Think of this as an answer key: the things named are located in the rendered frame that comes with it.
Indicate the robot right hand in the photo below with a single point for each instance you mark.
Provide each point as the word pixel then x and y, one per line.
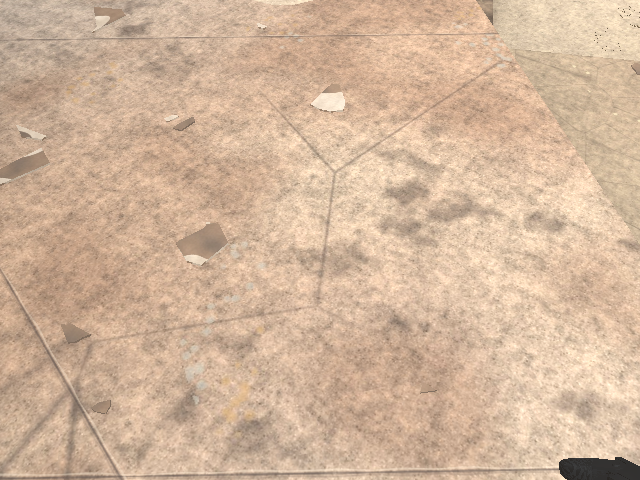
pixel 599 469

